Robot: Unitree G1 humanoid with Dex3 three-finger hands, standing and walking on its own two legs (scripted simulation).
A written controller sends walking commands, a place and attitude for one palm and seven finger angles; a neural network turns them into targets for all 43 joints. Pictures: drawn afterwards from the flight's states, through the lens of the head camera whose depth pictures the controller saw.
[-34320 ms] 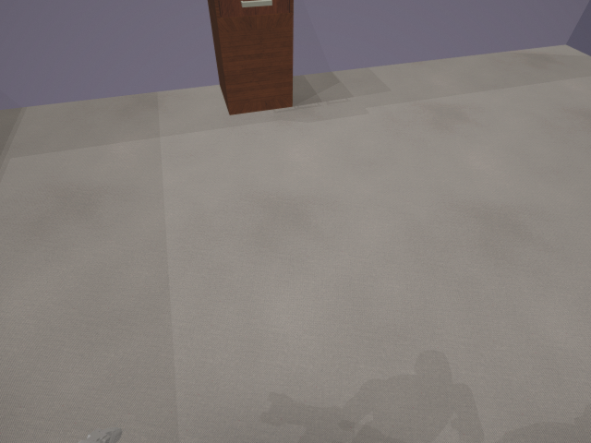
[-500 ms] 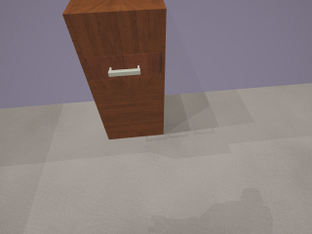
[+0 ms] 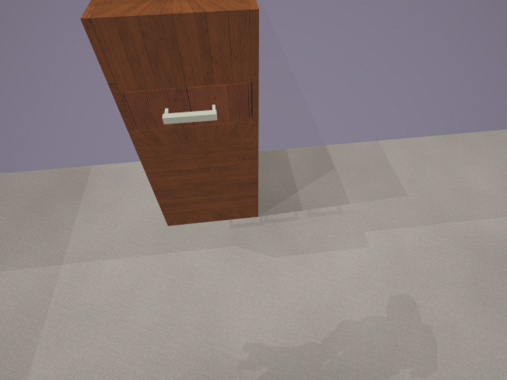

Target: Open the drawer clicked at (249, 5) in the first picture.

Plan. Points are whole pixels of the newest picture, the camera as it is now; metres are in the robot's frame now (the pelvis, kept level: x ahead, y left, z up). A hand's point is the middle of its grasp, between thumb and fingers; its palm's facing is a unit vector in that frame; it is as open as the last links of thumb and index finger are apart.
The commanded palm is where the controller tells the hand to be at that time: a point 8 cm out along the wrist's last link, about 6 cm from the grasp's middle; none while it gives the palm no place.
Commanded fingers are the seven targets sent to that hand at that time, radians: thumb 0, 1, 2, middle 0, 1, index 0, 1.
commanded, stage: look to check the result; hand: left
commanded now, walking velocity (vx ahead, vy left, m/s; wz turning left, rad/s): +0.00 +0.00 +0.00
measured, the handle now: (190, 113) +0.86 +0.24 -0.12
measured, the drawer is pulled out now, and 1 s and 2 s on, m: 0.00 0.00 0.00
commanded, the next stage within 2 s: turn to face it in 0.20 s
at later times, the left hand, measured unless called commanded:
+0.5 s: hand out of the picture +0.08 +0.23 -0.16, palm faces -0.01 -0.94 -0.35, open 7.4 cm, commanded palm none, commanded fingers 0.00 0.90 0.90 -0.20 -0.30 -0.20 -0.30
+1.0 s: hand out of the picture -0.04 +0.20 -0.19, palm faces +0.11 -0.97 -0.20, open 7.4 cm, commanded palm none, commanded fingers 0.00 0.90 0.90 -0.20 -0.30 -0.20 -0.30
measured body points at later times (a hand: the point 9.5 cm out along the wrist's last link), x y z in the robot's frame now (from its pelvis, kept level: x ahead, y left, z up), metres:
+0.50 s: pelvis +0.00 -0.01 +0.00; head +0.03 -0.02 +0.45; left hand +0.08 +0.28 -0.13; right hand +0.08 -0.30 -0.14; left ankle +0.02 +0.13 -0.75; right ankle -0.06 -0.11 -0.75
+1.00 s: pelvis -0.01 +0.01 -0.01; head +0.01 +0.02 +0.43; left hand -0.04 +0.25 -0.18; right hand +0.03 -0.22 -0.17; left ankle +0.02 +0.13 -0.75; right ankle -0.06 -0.11 -0.75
